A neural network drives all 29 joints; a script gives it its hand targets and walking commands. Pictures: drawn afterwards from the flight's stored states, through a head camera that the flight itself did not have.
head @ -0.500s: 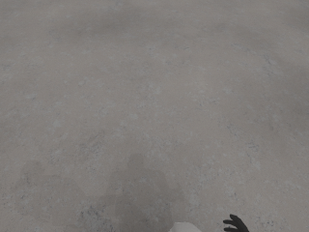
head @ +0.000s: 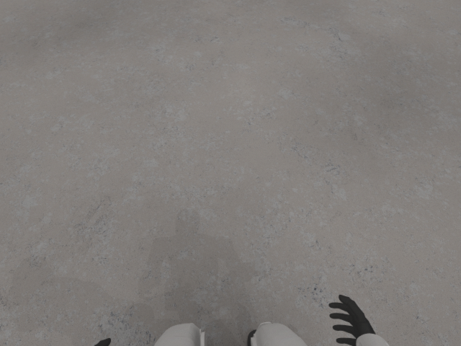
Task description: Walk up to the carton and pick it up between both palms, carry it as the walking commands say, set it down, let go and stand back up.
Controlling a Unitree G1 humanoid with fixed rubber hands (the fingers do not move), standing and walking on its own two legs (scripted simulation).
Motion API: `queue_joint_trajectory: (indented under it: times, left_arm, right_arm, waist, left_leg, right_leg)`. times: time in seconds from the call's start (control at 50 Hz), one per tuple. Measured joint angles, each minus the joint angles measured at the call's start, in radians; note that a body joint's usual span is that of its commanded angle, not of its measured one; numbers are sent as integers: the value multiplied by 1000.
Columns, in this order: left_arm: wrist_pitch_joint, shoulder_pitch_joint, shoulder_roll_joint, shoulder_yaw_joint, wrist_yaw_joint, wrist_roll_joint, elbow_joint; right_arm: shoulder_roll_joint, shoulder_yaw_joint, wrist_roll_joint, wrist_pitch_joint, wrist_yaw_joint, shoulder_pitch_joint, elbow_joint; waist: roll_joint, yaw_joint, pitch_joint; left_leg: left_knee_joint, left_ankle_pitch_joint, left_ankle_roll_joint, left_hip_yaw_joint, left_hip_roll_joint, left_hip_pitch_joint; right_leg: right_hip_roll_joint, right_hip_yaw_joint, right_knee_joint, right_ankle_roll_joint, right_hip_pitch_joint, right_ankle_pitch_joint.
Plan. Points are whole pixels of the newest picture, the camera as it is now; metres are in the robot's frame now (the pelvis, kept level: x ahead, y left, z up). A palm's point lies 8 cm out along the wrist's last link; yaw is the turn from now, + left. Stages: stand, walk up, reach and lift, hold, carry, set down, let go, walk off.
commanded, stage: walk up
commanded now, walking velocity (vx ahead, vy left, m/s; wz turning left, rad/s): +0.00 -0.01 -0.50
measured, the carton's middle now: out of the picture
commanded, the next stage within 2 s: none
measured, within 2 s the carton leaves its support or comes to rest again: neither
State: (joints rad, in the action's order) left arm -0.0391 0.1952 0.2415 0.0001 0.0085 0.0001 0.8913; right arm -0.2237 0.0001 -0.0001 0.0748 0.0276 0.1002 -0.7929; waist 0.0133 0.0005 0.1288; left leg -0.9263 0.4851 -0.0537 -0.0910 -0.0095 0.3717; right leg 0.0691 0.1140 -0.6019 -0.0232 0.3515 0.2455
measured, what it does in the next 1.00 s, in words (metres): steps on the spot, turning right: left foot, then right foot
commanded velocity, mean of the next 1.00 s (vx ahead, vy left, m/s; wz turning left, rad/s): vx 0.01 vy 0.00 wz -0.50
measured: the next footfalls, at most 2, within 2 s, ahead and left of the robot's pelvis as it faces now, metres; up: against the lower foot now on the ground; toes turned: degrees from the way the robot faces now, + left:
left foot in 0.16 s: +0.05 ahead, +0.08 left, +0.00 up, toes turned -1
right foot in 0.76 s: +0.01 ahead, -0.14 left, +0.00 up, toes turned -17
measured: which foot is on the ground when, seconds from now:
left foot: up 0.00-0.14, down 0.16-0.76, up 0.78-1.00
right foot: down 0.00-0.16, up 0.18-0.74, down 0.76-1.00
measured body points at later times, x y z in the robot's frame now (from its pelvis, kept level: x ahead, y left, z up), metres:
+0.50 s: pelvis +0.00 +0.03 +0.00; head +0.06 +0.06 +0.45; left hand +0.12 +0.25 -0.16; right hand +0.05 -0.25 -0.11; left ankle +0.01 +0.08 -0.73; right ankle -0.06 -0.15 -0.65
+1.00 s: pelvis -0.03 -0.08 +0.01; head +0.02 -0.14 +0.45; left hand +0.11 +0.16 -0.11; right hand +0.03 -0.34 -0.14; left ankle -0.02 +0.05 -0.66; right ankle -0.03 -0.12 -0.73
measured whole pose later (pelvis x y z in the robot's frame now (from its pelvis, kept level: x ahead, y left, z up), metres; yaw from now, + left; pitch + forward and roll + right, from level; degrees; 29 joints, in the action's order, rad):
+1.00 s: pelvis -0.03 -0.08 +0.01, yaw -27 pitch +1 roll +6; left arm -0.02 0.28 0.24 0.00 0.00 0.00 0.89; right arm -0.22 0.00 0.00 0.09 0.01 0.04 -0.81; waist -0.01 0.06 0.14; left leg -0.94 0.50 -0.01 -0.19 0.01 0.37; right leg 0.07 0.16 -0.57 -0.09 0.33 0.25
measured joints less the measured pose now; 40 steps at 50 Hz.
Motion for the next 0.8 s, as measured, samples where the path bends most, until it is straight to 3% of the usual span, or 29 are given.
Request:
queue_joint_trajectory:
  times: [0.08, 0.14, 0.16, 0.2, 0.26, 0.36, 0.42, 0.58, 0.64, 0.7, 0.74, 0.8]
  left_arm:
    - [-5, 0, 0, 0, -6, 0, 0]
    - [-17, 0, 0, 0, -6, 0, 0]
    - [-21, 0, 0, 0, -6, 0, 0]
    - [-28, -8, -1, 0, -6, 0, 1]
    - [-30, -16, 0, 0, -6, 0, 0]
    - [-37, -15, 0, 0, -4, 0, 0]
    - [-46, -12, 0, 0, -4, 0, 0]
    - [-47, -32, 0, 0, -4, 0, 0]
    - [-46, -41, 0, 0, -1, 0, 0]
    - [-40, -41, 0, 0, 3, 0, -1]
    - [-27, -40, 1, 0, 4, 0, -1]
    - [3, -34, -2, 0, 4, 0, 0]
  right_arm:
    - [0, 0, 0, -5, -1, -16, 11]
    - [0, 0, 0, -9, -1, -20, 21]
    - [0, 0, 0, -14, -1, -17, 25]
    - [0, 0, 0, -20, 2, 3, 25]
    - [0, 0, 0, -19, 3, 45, 0]
    - [0, 0, 0, -19, 3, 105, -23]
    - [0, 0, 0, -19, 3, 112, -22]
    - [0, 0, 0, -22, 1, 81, -11]
    - [0, 0, 0, -21, 0, 57, -19]
    - [0, 0, 0, -21, -5, 29, -25]
    - [0, 0, 0, -21, -9, 21, -27]
    - [-1, 0, 0, -6, -14, 0, -38]
  waist:
    - [-8, 23, 0]
    - [-17, 31, -1]
    - [-18, 26, -1]
    - [-21, 12, -2]
    - [-21, 7, -10]
    - [-34, 15, -10]
    - [-39, 20, -10]
    - [-38, -6, -12]
    - [-34, -1, -14]
    - [-31, 2, -15]
    - [-30, 4, -15]
    - [-11, 8, 2]
  left_leg:
    - [60, 0, 0, 1, 28, -13]
    - [201, 1, 0, 2, 33, -55]
    - [268, -28, 14, 2, 30, -76]
    - [292, -156, 88, 0, 26, -81]
    - [300, -152, 137, -1, 10, -93]
    - [317, -148, 133, -11, -17, -105]
    - [317, -142, 132, -36, -35, -105]
    - [317, -139, 116, -87, -68, -105]
    - [317, -139, 98, -116, -81, -105]
    - [317, -139, 77, -150, -93, -105]
    - [306, -135, 59, -167, -98, -104]
    - [217, -59, 40, -163, -119, -93]
  right_leg:
    - [24, 35, 14, 1, 1, -19]
    - [46, 59, 15, 12, 2, -26]
    - [54, 62, 14, 17, 2, -28]
    - [62, 55, -53, 24, 18, 33]
    - [54, 15, -290, 36, 74, 76]
    - [-1, -9, -446, 63, 83, 78]
    - [-28, -15, -455, 79, 83, 78]
    - [-50, -80, -455, 93, 83, 106]
    - [-51, -106, -414, 93, 80, 129]
    - [-59, -120, -271, 92, 57, 133]
    - [-60, -120, -141, 80, 24, 115]
    - [-34, -116, -98, -27, -2, 100]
